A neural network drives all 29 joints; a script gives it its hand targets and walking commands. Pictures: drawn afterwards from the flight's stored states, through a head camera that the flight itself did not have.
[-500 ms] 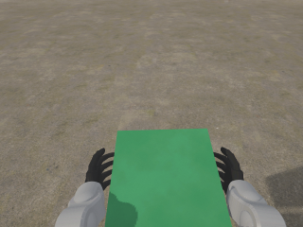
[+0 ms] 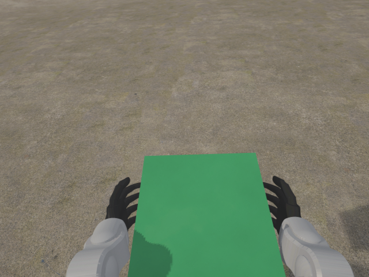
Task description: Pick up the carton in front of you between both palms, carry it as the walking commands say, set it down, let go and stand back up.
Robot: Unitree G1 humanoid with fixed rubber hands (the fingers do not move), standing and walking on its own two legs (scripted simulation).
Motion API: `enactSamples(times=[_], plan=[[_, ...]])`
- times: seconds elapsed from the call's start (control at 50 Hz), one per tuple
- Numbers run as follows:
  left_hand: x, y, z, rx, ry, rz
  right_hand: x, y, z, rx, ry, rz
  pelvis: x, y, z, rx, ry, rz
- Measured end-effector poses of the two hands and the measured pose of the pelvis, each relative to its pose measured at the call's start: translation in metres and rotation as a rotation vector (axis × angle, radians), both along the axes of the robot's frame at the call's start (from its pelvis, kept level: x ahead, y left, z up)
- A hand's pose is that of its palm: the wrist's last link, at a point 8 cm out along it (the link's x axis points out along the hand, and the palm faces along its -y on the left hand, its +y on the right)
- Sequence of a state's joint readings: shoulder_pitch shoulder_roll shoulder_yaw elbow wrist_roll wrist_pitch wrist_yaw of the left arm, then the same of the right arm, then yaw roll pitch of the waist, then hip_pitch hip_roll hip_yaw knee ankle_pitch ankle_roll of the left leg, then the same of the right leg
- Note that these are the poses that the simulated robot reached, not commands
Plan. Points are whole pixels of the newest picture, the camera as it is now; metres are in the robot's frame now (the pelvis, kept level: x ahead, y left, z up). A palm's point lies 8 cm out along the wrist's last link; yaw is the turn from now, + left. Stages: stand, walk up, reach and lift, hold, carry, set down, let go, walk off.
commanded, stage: carry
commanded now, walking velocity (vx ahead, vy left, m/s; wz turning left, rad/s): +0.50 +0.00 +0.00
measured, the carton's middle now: (201, 229) +0.24 +0.00 +0.03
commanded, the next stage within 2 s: none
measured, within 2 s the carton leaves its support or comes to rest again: neither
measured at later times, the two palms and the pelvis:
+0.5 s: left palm (140, 115) +0.56 +0.16 +0.09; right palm (244, 111) +0.55 -0.14 +0.09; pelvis +0.33 +0.01 +0.00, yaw -1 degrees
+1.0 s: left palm (147, 91) +0.70 +0.16 +0.08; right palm (236, 87) +0.70 -0.14 +0.08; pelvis +0.47 +0.00 -0.01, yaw +0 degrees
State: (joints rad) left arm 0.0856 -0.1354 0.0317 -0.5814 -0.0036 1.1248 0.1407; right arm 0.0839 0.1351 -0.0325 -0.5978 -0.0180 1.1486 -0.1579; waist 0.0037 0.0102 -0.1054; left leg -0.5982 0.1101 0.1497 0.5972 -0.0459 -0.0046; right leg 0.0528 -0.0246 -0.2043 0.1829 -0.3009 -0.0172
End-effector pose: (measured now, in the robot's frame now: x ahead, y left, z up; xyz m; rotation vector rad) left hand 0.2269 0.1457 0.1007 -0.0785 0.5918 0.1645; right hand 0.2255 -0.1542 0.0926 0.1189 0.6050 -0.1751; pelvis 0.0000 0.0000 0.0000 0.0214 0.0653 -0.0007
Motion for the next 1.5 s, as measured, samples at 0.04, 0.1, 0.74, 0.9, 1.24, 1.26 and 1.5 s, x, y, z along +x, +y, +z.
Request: enactSamples(times=[0.04, 0.1, 0.74, 0.9, 1.24, 1.26, 1.5], plan=[[0.033, 0.006, -0.009, -0.007, 0.007, -0.007, 0.031, 0.006, -0.007, -0.008, 0.008, -0.007, 0.033, 0.007, -0.008, -0.007, -0.003, -0.006], [0.085, 0.019, -0.031, -0.023, 0.02, -0.015, 0.08, 0.019, -0.023, -0.025, 0.021, -0.015, 0.085, 0.02, -0.025, -0.009, -0.017, -0.025], [0.421, 0.0, -0.017, 0.009, 0.055, 0.018, 0.426, 0.0, -0.017, 0.003, 0.055, 0.019, 0.42, -0.005, -0.006, -0.034, -0.013, 0.007], [0.459, 0.008, -0.015, -0.011, 0.023, 0.018, 0.465, 0.007, -0.009, -0.028, 0.024, 0.025, 0.457, 0.0, -0.009, -0.036, 0.005, 0.011], [0.467, 0.019, -0.028, -0.003, 0.063, 0.007, 0.471, 0.019, -0.022, -0.034, 0.064, 0.022, 0.464, 0.012, -0.013, -0.037, -0.007, 0.013], [0.466, 0.019, -0.03, -0.001, 0.071, 0.007, 0.47, 0.019, -0.024, -0.037, 0.071, 0.025, 0.463, 0.013, -0.012, -0.037, -0.011, 0.013], [0.462, 0.021, -0.046, 0.04, 0.101, -0.019, 0.467, 0.021, -0.041, -0.075, 0.1, 0.059, 0.44, 0.014, -0.01, -0.03, -0.031, 0.014]])
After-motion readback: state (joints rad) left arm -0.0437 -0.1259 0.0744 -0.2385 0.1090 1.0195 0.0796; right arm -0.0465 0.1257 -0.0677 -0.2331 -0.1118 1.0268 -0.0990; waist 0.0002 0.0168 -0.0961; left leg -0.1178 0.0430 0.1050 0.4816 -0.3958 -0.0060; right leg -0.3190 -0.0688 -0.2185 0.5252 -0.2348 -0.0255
